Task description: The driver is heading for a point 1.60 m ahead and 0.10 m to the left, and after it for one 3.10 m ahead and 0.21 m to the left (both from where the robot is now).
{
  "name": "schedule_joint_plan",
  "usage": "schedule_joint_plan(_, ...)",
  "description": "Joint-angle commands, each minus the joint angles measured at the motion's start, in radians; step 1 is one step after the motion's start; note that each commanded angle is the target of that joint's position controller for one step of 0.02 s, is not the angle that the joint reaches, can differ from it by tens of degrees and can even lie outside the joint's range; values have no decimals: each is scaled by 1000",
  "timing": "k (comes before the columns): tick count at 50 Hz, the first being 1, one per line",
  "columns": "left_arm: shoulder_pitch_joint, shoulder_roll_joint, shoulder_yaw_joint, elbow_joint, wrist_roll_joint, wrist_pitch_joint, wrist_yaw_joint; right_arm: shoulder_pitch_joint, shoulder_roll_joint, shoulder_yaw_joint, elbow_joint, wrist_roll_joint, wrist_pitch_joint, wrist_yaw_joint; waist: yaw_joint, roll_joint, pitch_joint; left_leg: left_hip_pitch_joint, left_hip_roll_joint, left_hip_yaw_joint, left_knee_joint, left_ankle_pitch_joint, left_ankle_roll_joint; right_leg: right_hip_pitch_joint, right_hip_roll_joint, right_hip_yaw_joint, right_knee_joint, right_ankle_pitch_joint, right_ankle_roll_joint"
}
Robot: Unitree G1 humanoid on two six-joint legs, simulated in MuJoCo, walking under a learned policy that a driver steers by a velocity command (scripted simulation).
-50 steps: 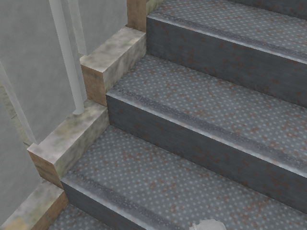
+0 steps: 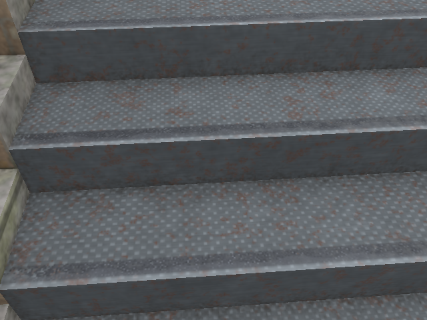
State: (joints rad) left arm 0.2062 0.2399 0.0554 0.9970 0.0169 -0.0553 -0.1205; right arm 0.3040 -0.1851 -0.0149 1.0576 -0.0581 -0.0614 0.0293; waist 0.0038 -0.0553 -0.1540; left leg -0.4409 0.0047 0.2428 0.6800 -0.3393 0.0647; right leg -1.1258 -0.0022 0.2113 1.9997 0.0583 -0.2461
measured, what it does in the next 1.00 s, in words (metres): climbs: right foot 0.17 m higher, then left foot 0.17 m higher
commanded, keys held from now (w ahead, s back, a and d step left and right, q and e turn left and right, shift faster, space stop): w+e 0.02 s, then w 0.98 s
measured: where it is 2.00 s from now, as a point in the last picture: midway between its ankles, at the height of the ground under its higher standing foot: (240, 92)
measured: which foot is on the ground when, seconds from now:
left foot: down 0.00-0.40, up 0.42-0.88, down 0.90-1.00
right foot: up 0.00-0.32, down 0.34-0.92, up 0.94-1.00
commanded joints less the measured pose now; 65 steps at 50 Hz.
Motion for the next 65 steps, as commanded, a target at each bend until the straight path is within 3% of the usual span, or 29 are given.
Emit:
schedule_joint_plan(1,37,-93,-34,8,-7,-6,-17,-71,97,37,-54,-32,-47,16,65,73,75,20,166,-126,-370,130,120,-124,-50,-88,69,-25,8)
schedule_joint_plan(7,-297,-122,-102,-181,-35,9,72,230,90,68,130,-103,-10,29,-47,60,142,503,321,-279,-475,174,187,-680,-61,-22,170,-201,-83)
schedule_joint_plan(10,-444,-68,-95,-265,-5,65,76,287,115,89,131,-107,-36,51,-61,74,112,388,262,-157,-582,204,164,-479,-125,-188,-163,-55,-66)
schedule_joint_plan(14,-559,-158,-114,-309,28,137,9,317,17,86,123,-2,-48,80,-14,179,107,196,296,-35,-636,806,197,86,-80,-412,-469,-385,32)
schedule_joint_plan(18,-273,-51,-66,-248,18,83,27,291,-148,24,94,10,-86,89,86,291,-58,428,289,-20,-328,1666,153,558,48,-376,-785,-240,19)
schedule_joint_plan(20,-5,27,-38,-170,-7,93,51,311,-63,25,80,-21,-87,109,157,104,-207,-49,163,-143,26,1077,79,1101,-62,0,-1059,-307,-36)
schedule_joint_plan(21,187,104,-13,-102,28,94,62,212,20,18,60,3,-70,124,205,-31,-177,-280,51,-254,325,336,41,1170,-200,366,-1410,-418,-65)
schedule_joint_plan(22,306,190,35,-48,35,75,80,184,3,-7,60,41,-56,133,211,-49,-178,-330,21,-440,782,351,31,1088,-272,585,-1539,-443,-55)
schedule_joint_plan(24,210,81,21,12,29,25,74,100,37,-18,53,31,-82,93,118,-80,13,-510,-54,-564,1287,422,69,852,-244,449,-1517,-367,-29)
schedule_joint_plan(28,-4,-135,-51,78,56,0,41,-28,67,5,-37,46,-29,48,-80,120,43,-714,-12,-527,1298,431,207,720,-187,57,-1528,-139,90)
schedule_joint_plan(31,6,-118,-44,55,69,-10,51,-45,71,20,-38,36,4,70,-83,-44,66,-754,10,-339,1578,199,154,659,-158,-55,-1664,-180,-24)
schedule_joint_plan(37,289,-88,-88,188,146,-29,53,-437,12,70,-275,33,22,28,-6,84,93,-1038,120,-285,1295,312,203,856,-169,-148,-1745,-273,40)
schedule_joint_plan(38,322,-56,-65,204,-51,-84,128,-538,102,77,-370,53,23,-31,8,42,264,-917,72,-171,1290,67,72,723,-193,-98,-1891,-438,61)
schedule_joint_plan(40,369,11,-48,194,-64,-102,196,-529,65,83,-410,70,37,-54,11,10,255,-625,135,-115,961,-19,28,731,-209,-118,-2086,-234,33)
schedule_joint_plan(41,224,-5,-86,131,77,-64,59,-584,47,93,-395,33,80,18,-28,-73,91,-449,84,-151,860,-3,78,646,-228,-211,-1966,84,10)
schedule_joint_plan(45,331,161,0,156,31,-80,3,-386,-35,37,-365,29,66,69,-79,-141,-32,-356,-86,-29,452,-112,84,1230,-286,-274,-1630,1289,-54)
schedule_joint_plan(46,351,99,4,163,60,-75,5,-213,-79,13,-306,15,51,46,-104,-87,-131,-95,-56,-188,417,165,143,1115,-236,-255,-1404,1192,4)
schedule_joint_plan(47,303,7,0,31,-72,-88,101,173,-119,-24,-183,38,25,-17,-180,108,-288,300,164,-617,268,-279,204,810,-104,-292,-1001,868,129)
schedule_joint_plan(48,120,-4,9,-15,-43,-94,98,224,-185,-56,-109,68,37,-51,-218,352,-218,319,213,-1059,-253,-467,241,566,63,-232,-683,-87,153)
schedule_joint_plan(49,97,-77,6,-92,16,-87,90,57,-201,-62,-115,68,28,-63,-90,357,-101,257,248,-1139,-350,-552,185,385,45,-61,-357,-183,150)
schedule_joint_plan(50,129,-53,10,61,-10,-52,30,77,-128,-28,-135,-15,3,-16,-184,311,109,102,184,-1045,-224,-510,149,120,111,208,-237,33,87)
schedule_joint_plan(52,76,-95,-8,-10,8,-54,20,-4,-37,-24,-45,19,-1,30,-42,42,108,45,191,-794,-142,-30,152,32,130,162,-106,18,7)
schedule_joint_plan(55,93,-70,-32,-4,9,-31,43,-105,90,21,0,-15,0,41,70,0,47,53,180,-630,-199,164,66,-129,91,158,-36,79,-35)
schedule_joint_plan(56,21,-221,-66,-149,59,-17,112,29,111,6,56,78,-51,-4,108,82,104,30,159,-470,-221,5,31,-3,72,3,-2,-90,79)
schedule_joint_plan(57,-32,-193,-71,-159,46,-8,130,33,87,16,61,84,-74,-33,96,44,167,-45,136,-407,-264,18,28,-19,54,-51,-113,-66,118)
schedule_joint_plan(58,-71,-167,-71,-185,31,1,137,38,70,16,58,70,-88,-40,87,10,195,-92,122,-385,-291,54,39,3,44,-103,-143,-42,145)
schedule_joint_plan(59,-79,-51,-60,-128,-22,3,54,-41,22,15,3,-55,-59,19,59,155,64,-38,80,-339,-311,126,48,-93,33,-90,-5,10,48)
schedule_joint_plan(64,-333,-99,-102,-224,-7,-25,48,340,77,42,165,-118,-15,24,-33,86,182,401,195,-450,-345,225,113,-611,-4,-84,106,-148,-96)
schedule_joint_plan(65,-454,-250,-138,-373,11,-11,117,276,5,22,96,94,-67,-26,0,79,312,158,185,-414,-527,82,59,-384,-32,-274,-4,-368,87)
Velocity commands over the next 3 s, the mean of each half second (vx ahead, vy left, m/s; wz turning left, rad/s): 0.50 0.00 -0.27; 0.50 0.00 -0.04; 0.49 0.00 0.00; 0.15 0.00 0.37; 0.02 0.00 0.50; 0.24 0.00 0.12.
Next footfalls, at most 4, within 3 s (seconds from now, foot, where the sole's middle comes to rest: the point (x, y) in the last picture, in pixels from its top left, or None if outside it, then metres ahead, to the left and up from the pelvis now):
0.34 right None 0.35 -0.16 -0.58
0.90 left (213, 234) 0.65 0.03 -0.41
1.46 right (287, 104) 0.99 -0.18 -0.24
2.06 left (190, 13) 1.22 0.10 -0.07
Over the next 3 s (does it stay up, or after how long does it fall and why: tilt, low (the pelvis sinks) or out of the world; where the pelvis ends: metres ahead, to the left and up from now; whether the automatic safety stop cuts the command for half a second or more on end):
stays up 1.22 0.01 0.71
